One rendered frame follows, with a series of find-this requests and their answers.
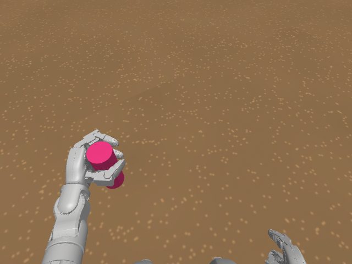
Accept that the right robot hand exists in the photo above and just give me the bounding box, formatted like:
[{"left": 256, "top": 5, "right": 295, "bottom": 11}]
[{"left": 265, "top": 229, "right": 306, "bottom": 264}]

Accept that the left robot hand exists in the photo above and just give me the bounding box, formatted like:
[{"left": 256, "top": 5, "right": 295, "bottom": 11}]
[{"left": 65, "top": 129, "right": 125, "bottom": 188}]

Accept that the can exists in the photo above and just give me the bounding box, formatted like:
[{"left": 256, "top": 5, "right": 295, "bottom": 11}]
[{"left": 86, "top": 141, "right": 124, "bottom": 189}]

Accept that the left robot arm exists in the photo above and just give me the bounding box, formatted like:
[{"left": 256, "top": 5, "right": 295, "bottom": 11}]
[{"left": 41, "top": 183, "right": 90, "bottom": 264}]

